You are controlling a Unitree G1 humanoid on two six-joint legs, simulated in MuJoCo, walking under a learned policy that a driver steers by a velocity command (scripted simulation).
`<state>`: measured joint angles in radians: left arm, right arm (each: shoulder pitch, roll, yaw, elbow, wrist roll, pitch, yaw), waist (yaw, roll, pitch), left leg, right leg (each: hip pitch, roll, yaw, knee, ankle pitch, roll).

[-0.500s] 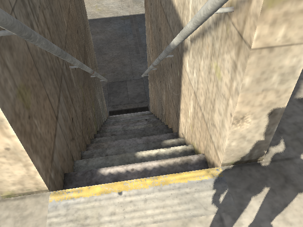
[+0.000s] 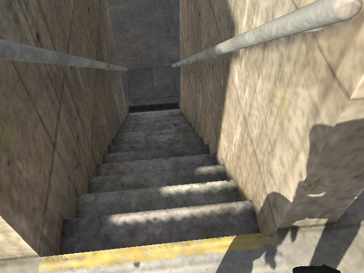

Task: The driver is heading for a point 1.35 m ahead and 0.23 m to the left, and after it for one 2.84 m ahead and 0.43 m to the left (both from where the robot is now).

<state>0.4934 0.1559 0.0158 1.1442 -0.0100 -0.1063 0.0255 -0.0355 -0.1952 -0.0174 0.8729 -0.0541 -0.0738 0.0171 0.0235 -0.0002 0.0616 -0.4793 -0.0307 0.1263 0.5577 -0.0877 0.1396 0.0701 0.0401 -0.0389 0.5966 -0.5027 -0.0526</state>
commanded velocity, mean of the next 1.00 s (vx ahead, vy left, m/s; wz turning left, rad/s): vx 0.29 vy -0.04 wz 0.00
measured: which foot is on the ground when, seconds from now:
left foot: down 0.00-0.48, up 0.50-0.86, down 0.88-1.00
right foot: up 0.00-0.46, down 0.48-0.86, up 0.88-1.00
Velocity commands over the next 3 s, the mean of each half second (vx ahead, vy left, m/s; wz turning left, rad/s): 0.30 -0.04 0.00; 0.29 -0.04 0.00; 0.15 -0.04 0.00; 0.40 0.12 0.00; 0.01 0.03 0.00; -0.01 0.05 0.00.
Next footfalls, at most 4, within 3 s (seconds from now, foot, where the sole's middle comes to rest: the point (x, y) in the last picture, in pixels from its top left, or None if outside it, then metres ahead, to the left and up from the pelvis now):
0.48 right None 0.24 -0.13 -0.75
0.88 left None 0.44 0.12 -0.75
1.30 right None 0.31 -0.11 -0.75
1.90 left None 0.37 0.21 -0.75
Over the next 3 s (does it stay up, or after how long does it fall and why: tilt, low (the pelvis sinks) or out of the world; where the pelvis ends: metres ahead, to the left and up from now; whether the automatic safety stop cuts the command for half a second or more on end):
stays up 0.34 0.15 0.03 its command is cut before an obstacle after 0.8 s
